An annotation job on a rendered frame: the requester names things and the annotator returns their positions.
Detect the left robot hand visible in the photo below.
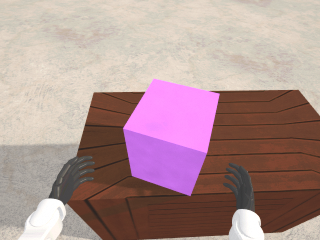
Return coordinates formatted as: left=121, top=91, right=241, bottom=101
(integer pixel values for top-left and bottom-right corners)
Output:
left=48, top=155, right=95, bottom=206

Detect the right robot forearm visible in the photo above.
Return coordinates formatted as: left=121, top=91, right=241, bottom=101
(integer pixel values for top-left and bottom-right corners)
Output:
left=229, top=209, right=265, bottom=240

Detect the left robot forearm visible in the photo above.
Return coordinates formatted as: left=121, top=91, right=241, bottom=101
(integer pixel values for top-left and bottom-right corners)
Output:
left=18, top=198, right=66, bottom=240

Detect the carton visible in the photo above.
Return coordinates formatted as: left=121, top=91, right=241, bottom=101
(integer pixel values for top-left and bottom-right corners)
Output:
left=123, top=79, right=220, bottom=196

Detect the right robot hand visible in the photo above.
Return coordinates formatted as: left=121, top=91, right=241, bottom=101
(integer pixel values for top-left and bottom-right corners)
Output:
left=223, top=163, right=255, bottom=213

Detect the pedestal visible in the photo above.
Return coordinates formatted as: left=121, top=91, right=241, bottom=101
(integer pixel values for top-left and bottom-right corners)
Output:
left=67, top=90, right=320, bottom=240

